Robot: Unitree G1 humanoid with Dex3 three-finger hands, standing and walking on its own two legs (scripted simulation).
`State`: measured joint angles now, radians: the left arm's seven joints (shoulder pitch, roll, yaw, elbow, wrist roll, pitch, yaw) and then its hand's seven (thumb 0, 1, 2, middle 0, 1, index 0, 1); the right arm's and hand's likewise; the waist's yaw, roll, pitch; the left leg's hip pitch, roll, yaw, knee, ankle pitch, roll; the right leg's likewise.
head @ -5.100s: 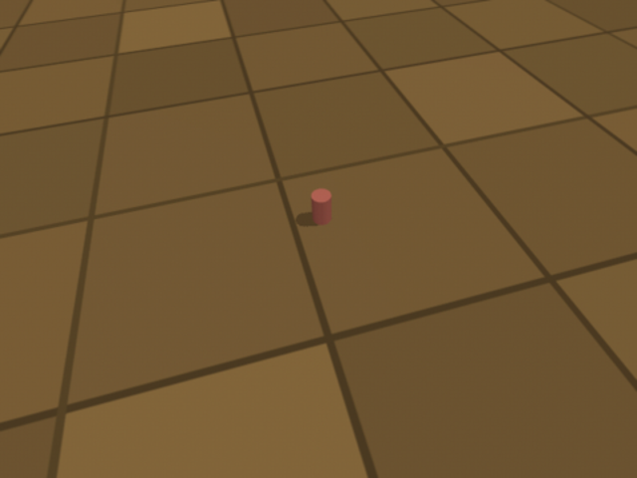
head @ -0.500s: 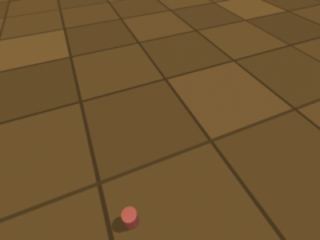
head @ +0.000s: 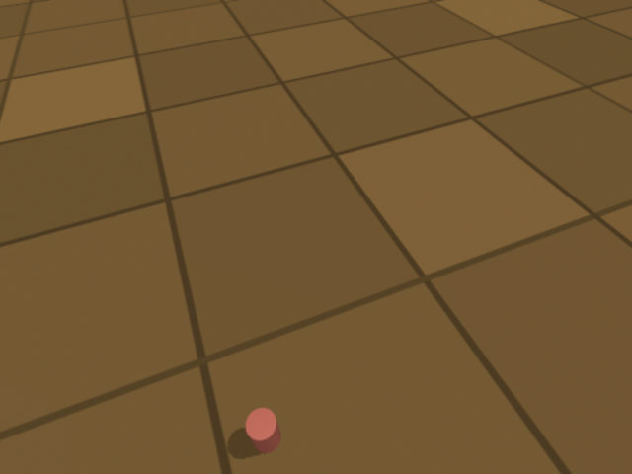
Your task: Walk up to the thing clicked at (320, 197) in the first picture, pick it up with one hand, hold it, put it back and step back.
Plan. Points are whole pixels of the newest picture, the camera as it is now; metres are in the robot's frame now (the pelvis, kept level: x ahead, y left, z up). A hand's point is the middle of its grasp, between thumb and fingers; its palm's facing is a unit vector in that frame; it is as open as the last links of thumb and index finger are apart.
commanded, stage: walk up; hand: left
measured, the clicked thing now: (264, 430) +0.37 +0.20 -0.71
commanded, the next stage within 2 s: stand in 0.04 s
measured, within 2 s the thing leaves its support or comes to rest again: neither
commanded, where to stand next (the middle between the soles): +0.03 -0.01 m, yaw -1 degrees
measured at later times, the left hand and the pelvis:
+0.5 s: hand out of the picture +0.09 +0.25 -0.16, palm faces -0.03 -0.94 -0.34, open 7.4 cm; pelvis +0.01 +0.00 +0.00, yaw +0 degrees
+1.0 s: hand out of the picture +0.09 +0.25 -0.16, palm faces -0.04 -0.94 -0.34, open 7.4 cm; pelvis +0.02 -0.01 +0.00, yaw +0 degrees
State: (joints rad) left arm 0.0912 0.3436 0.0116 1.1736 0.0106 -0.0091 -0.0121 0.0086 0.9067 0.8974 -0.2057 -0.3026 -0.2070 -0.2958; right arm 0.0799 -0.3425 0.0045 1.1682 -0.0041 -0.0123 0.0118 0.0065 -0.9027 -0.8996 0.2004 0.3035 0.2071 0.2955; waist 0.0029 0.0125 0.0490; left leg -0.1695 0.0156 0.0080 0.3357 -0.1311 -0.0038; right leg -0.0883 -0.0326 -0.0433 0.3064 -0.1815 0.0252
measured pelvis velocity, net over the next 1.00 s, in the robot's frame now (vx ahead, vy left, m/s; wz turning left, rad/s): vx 0.02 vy -0.01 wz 0.00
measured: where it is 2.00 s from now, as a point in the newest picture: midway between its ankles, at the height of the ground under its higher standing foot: outside the picture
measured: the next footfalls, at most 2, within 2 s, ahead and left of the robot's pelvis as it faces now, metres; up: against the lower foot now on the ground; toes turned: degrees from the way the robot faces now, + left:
none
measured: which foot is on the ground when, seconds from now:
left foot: down 0.00-1.00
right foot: down 0.00-1.00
